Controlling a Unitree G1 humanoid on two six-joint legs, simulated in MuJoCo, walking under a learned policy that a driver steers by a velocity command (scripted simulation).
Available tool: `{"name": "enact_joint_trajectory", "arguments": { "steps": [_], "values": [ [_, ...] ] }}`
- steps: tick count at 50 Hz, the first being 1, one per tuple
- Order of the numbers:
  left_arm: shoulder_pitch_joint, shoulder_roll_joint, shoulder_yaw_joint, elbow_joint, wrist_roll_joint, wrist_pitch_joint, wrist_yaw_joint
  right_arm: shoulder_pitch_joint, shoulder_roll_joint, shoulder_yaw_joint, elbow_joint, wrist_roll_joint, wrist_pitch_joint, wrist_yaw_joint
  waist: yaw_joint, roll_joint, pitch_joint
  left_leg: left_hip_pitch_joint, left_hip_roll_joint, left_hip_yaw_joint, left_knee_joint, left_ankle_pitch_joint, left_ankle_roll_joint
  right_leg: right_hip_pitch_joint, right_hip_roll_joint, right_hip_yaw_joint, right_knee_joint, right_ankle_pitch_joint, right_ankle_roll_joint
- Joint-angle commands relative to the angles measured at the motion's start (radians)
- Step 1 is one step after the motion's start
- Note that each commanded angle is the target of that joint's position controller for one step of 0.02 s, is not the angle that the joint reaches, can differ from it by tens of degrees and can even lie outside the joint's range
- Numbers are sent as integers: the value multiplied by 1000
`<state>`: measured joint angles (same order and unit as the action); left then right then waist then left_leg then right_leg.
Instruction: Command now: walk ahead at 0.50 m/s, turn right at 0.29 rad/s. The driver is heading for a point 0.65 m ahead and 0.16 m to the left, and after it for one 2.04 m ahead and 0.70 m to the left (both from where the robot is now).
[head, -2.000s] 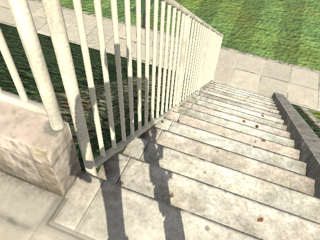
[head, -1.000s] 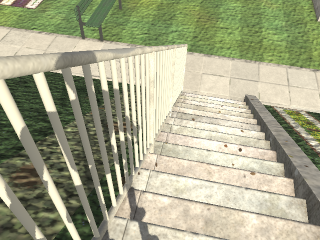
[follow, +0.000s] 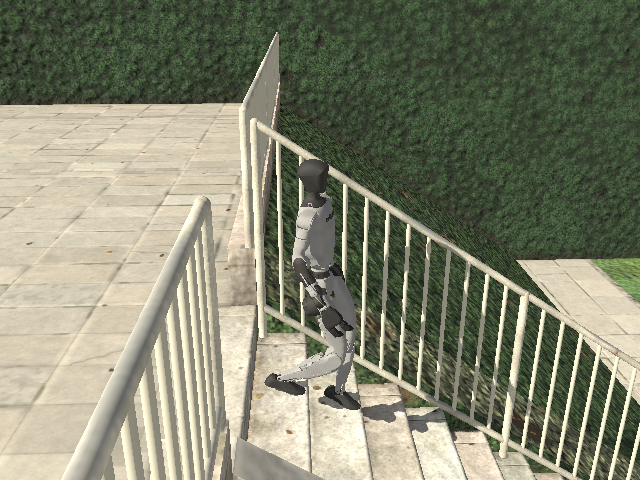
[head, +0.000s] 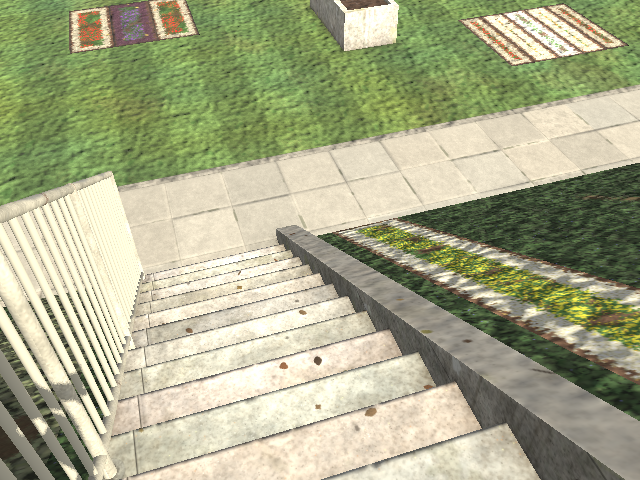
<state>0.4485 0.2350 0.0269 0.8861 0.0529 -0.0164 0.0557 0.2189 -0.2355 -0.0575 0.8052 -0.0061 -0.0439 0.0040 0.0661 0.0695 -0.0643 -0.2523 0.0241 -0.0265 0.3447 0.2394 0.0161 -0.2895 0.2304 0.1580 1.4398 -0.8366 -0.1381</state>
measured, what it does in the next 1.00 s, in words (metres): goes down: right foot 0.18 m lower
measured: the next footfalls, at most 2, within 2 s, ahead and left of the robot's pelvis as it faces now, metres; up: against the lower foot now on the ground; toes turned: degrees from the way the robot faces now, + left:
right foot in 0.56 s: +0.45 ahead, -0.08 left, -0.18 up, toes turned -4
left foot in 1.06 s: +0.66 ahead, +0.12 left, -0.37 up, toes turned +13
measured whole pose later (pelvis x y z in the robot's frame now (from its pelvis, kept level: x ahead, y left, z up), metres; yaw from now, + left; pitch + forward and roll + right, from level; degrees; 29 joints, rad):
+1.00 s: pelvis +0.51 +0.02 -0.32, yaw +8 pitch -2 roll -3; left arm 0.43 0.20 0.03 1.00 0.01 -0.05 0.06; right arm 0.16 -0.26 -0.06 0.88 -0.04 0.01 0.03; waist 0.03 0.04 0.03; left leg -0.49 0.02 0.00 0.56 0.49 0.05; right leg -0.25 -0.02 -0.24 1.12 -0.82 -0.03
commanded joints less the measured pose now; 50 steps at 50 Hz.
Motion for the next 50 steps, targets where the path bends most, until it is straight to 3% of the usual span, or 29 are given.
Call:
{"name": "enact_joint_trajectory", "arguments": {
  "steps": [1,2,3,4,5,7,9,10,12,14,17,20,23,25,27,28,29,30,31,32,33,34,35,36,38,39,41,44,50],
  "values": [
    [148,-19,10,-11,-46,-11,-18,489,-151,-36,115,-17,-6,5,-72,156,-43,714,261,-198,398,573,45,-706,-14,10,739,-74,-25],
    [117,2,-3,-27,-46,-12,-3,498,-155,-38,116,11,-4,24,-78,157,-91,725,301,-275,374,392,56,-863,-80,-48,830,15,-27],
    [54,41,0,-28,-27,2,3,493,-132,-28,109,34,-13,16,-96,94,-34,618,332,-347,263,139,133,-953,-88,-72,796,108,-10],
    [-104,95,7,-65,3,11,8,423,-172,-35,99,32,-27,-6,-128,115,36,453,407,-534,65,-438,255,-994,-153,-35,627,231,14],
    [-212,140,22,-56,17,33,7,382,-123,-12,116,21,-27,-10,-104,-5,192,229,373,-541,7,-560,270,-985,-192,8,533,329,38],
    [-248,68,9,-35,12,35,-11,373,-74,20,170,-16,-49,-11,-43,-59,271,5,251,-414,131,-350,182,-934,-195,66,277,537,56],
    [-304,26,-8,-51,12,34,-54,226,-81,41,116,-5,-65,-25,17,-12,237,-322,147,-242,20,-311,157,-550,-186,-55,-204,850,107],
    [-253,30,2,-2,28,38,-61,262,-124,28,130,13,-65,-24,17,28,159,-287,155,-235,25,-200,178,-436,-216,-89,-265,948,104],
    [-168,40,19,60,14,39,-57,300,-153,12,140,33,-53,-16,26,87,96,-159,167,-208,110,-36,159,-412,-234,-112,-202,1074,83],
    [-349,62,34,10,-3,26,-50,419,-59,31,192,30,-45,-27,-62,36,197,70,113,-200,203,-244,155,-650,-247,-37,-467,1192,64],
    [-495,4,17,-19,-6,0,-63,423,-49,32,193,-11,-38,-39,-127,-7,187,4,93,-169,239,-473,164,-467,-238,-156,-692,1392,72],
    [-558,-17,11,-34,-23,-16,-101,446,-37,36,203,-42,-22,-31,-200,-16,234,34,67,-181,329,-454,163,-402,-236,-197,-835,1340,83],
    [-616,-24,-1,-71,-54,-32,-98,495,-1,50,253,-51,-14,-36,-276,-20,254,112,38,-163,454,-254,149,-315,-229,-225,-1030,1247,93],
    [-504,-22,-5,-50,-67,-37,-81,485,-8,50,272,-52,-1,-62,-249,5,239,181,47,-144,593,-55,144,-211,-268,-190,-1176,1235,85],
    [-190,51,19,41,-52,-41,-56,463,-55,35,284,-37,16,-67,-106,-27,143,78,54,-151,911,22,170,127,-293,-168,-1258,1231,51],
    [-32,81,35,98,-27,-33,-50,431,-65,26,280,-27,16,-60,-14,-111,89,-78,-23,-67,1212,-233,153,369,-326,-172,-1307,1362,36],
    [101,133,49,139,-29,-28,-59,409,-73,0,267,-14,12,-45,14,-233,-35,-368,-156,-5,1557,-1069,127,687,-443,-77,-1043,1709,3],
    [112,129,33,118,-40,-31,-78,568,-55,10,242,35,7,-61,-62,-246,-189,-624,-82,-71,1584,-1155,110,980,-636,20,-691,1930,-57],
    [106,154,53,112,-60,-22,-83,519,-67,16,209,38,4,-65,-16,-268,-250,-767,-27,-66,1584,-1098,105,999,-691,91,-741,1579,-149],
    [67,158,72,111,-62,-20,-68,415,-83,13,198,3,19,-57,6,-271,-169,-825,10,-45,1567,-962,92,782,-685,164,-885,1031,-234],
    [-37,49,37,73,-42,-23,-59,335,-120,-6,194,-15,32,-42,-42,-84,-73,-706,29,-52,1366,-754,80,501,-598,84,-1018,717,-169],
    [-37,42,35,94,-28,-43,-50,289,-108,-14,191,-41,35,-29,-61,-143,26,-602,41,-97,1205,-617,70,274,-614,106,-994,856,-157],
    [-59,28,20,91,-32,-56,-46,271,-70,-9,199,-42,45,-22,-108,-110,164,-467,47,-91,994,-535,32,14,-546,-9,-1032,1083,-123],
    [-69,41,25,96,-53,-71,-38,240,-23,-8,190,-54,56,-15,-125,-106,197,-364,30,-65,846,-447,3,-124,-500,-70,-1033,1145,-102],
    [-75,97,36,84,-39,-74,-37,317,24,8,217,-57,76,-14,-163,-141,91,-281,-4,22,877,-339,1,-133,-516,-112,-934,1423,-119],
    [-95,98,38,67,-38,-79,-42,330,-12,-3,217,-44,79,-11,-169,-185,56,-284,-5,7,912,-261,18,-105,-526,-106,-898,1496,-111],
    [-44,40,30,96,-55,-94,-33,169,-45,-23,148,-48,58,-5,-129,-175,70,-451,17,-59,723,-17,62,17,-481,-117,-822,1147,-47],
    [-85,9,10,81,-55,-76,-13,17,-7,-10,80,-50,45,16,-107,-139,91,-256,-21,-5,447,329,53,-154,-414,-228,-719,717,31],
    [20,79,24,83,-31,-17,21,-83,-30,7,26,-12,46,38,-9,-103,233,-173,10,50,43,211,33,-58,-469,-201,-457,695,12]
  ]
}}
